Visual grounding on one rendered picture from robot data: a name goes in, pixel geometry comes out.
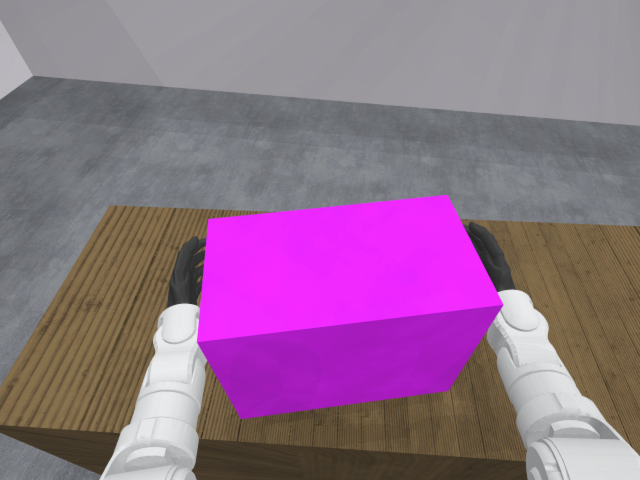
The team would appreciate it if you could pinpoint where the robot right upper arm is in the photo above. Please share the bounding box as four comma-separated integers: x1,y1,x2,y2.
526,437,640,480

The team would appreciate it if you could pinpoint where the carton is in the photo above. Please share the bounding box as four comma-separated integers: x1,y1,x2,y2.
197,195,504,419

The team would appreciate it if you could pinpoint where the pedestal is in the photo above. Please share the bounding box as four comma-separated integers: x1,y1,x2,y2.
0,205,640,480

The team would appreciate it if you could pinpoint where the left robot hand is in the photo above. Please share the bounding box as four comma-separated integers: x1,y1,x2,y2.
167,236,207,308

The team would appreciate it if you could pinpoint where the right robot hand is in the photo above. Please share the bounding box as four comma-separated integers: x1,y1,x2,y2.
463,222,516,292

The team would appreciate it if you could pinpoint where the left robot forearm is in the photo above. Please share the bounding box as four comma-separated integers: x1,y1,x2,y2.
99,304,207,480

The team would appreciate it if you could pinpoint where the right robot forearm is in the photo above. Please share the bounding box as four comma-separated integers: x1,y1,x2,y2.
487,290,640,459

